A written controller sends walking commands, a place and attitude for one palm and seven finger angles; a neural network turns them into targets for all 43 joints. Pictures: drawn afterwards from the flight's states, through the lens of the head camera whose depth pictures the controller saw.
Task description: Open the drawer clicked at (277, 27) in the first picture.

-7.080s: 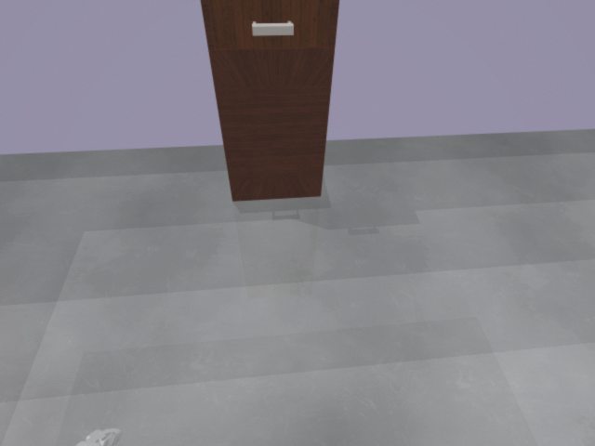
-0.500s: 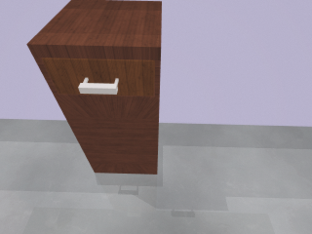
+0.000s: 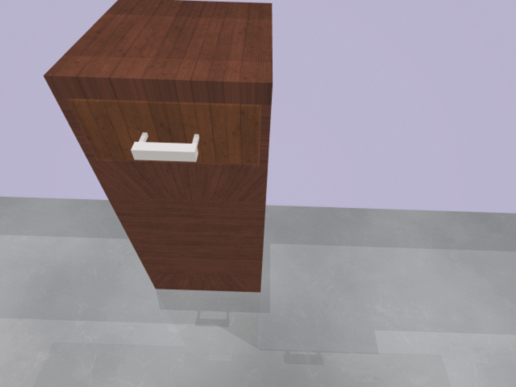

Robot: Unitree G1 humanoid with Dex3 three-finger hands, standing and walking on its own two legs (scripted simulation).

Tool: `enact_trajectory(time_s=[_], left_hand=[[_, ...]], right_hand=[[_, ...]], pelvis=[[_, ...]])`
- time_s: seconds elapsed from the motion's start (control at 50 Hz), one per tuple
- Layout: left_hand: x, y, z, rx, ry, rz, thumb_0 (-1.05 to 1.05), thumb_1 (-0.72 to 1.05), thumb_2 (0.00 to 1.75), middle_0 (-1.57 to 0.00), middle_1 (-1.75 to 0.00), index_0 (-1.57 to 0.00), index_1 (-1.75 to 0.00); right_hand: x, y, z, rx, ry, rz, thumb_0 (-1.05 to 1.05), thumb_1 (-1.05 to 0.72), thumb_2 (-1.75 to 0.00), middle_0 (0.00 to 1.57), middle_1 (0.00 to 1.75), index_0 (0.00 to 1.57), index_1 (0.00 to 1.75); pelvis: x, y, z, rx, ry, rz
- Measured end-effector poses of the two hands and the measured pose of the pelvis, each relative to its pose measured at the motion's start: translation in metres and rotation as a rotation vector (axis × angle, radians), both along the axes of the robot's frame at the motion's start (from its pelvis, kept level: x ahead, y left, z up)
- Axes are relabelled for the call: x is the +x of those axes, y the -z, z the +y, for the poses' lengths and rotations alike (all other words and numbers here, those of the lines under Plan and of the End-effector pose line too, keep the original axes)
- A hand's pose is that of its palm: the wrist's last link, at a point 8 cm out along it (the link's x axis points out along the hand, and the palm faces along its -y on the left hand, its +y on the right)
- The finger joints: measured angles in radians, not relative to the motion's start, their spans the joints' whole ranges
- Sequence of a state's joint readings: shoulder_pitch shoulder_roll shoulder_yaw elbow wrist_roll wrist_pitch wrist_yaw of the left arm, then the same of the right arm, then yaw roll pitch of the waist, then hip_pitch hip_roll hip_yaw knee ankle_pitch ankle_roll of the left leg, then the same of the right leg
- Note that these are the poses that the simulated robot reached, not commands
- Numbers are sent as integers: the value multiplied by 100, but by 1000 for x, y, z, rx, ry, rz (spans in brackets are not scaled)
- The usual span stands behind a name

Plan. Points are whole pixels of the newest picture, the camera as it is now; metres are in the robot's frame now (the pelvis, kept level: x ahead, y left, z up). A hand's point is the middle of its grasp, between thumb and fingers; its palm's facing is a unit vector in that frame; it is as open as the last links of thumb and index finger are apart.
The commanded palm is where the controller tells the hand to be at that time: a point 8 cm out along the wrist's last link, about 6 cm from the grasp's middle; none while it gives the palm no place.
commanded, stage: shuffle to correct the standing spot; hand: left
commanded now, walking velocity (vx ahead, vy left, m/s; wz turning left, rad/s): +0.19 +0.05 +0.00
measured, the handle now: (167, 144) +0.57 +0.24 +0.04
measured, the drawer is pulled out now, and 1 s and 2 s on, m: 0.00 0.00 0.00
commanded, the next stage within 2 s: come to a stop and stand still in 0.04 s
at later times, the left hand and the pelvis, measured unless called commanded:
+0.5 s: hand out of the picture +0.05 +0.19 -0.18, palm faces +0.09 -0.98 -0.20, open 7.4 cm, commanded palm none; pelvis +0.06 +0.01 +0.00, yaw +1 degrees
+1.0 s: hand out of the picture +0.11 +0.15 -0.16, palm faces +0.07 -0.98 -0.21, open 7.4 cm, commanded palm none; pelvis +0.03 -0.04 +0.00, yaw +3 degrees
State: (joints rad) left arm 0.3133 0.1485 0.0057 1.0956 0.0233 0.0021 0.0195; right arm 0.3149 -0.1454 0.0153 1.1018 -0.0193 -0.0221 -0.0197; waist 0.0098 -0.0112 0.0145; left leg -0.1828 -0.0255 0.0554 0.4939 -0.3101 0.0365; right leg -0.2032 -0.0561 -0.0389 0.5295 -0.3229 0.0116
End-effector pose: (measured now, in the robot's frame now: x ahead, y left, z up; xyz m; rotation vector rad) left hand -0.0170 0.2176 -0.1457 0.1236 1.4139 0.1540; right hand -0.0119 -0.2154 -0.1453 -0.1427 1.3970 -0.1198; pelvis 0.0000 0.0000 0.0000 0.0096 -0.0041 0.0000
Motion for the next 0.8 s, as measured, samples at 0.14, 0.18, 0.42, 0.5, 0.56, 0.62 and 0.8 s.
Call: enact_trajectory(time_s=[0.14,0.18,0.42,0.5,0.56,0.62,0.8], left_hand=[[-4,4,-13,-9,-48,32,0,91,90,-20,-30,-20,-30],[-7,4,-15,-11,-80,39,0,91,90,-20,-30,-20,-30],[18,6,8,-11,-91,128,0,91,90,-20,-30,-20,-30],[57,-2,16,20,-63,25,0,91,90,-20,-30,-19,-30],[82,-7,16,44,-42,-48,0,91,90,-20,-30,-19,-30],[101,-12,11,69,-21,-112,0,91,90,-20,-30,-19,-30],[125,-18,-12,100,27,-274,0,91,90,-20,-30,-20,-30]], right_hand=[[16,8,-11,7,-12,34,0,-91,-90,20,30,20,30],[29,7,-12,-2,-34,42,0,-91,-90,20,30,20,30],[136,-12,4,-69,-57,-154,0,-93,-90,20,30,20,30],[149,-14,4,-54,-64,-180,0,-94,-90,20,30,20,30],[151,-12,-1,-37,-63,-190,-1,-94,-90,20,30,20,30],[146,-6,-10,-14,-54,-191,-1,-93,-90,20,30,20,30],[125,1,-58,-38,-16,-199,0,-92,-90,20,30,20,30]], pelvis=[[23,7,-8,-13,-17,15],[31,8,-7,-19,-32,19],[62,1,15,-10,-14,4],[59,-3,12,-8,-22,10],[55,-4,5,-3,-25,13],[52,-1,-6,7,-24,13],[48,9,-36,-10,-50,-11]])
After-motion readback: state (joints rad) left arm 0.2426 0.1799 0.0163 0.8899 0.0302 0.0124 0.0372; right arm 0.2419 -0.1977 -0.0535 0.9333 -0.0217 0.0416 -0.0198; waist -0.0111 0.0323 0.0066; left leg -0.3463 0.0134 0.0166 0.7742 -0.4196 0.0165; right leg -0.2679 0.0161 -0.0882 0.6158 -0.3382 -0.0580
